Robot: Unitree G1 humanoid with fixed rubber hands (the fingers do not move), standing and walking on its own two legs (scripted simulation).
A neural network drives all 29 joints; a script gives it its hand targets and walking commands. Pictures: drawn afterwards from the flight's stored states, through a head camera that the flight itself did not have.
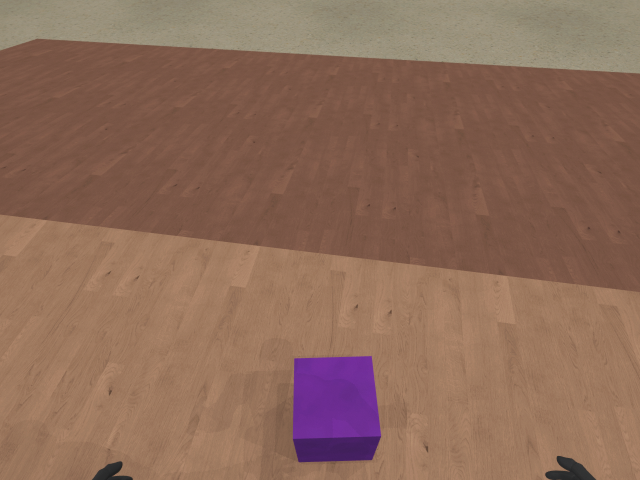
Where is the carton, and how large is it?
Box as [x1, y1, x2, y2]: [293, 356, 380, 461]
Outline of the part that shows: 371,356 294,358 293,441 298,461 357,460 372,458 380,437 380,430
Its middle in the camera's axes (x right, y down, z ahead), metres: +0.04 +0.48 +1.08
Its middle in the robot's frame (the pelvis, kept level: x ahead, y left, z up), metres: +0.40 -0.01 -0.66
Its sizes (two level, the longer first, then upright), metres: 0.210 0.200 0.250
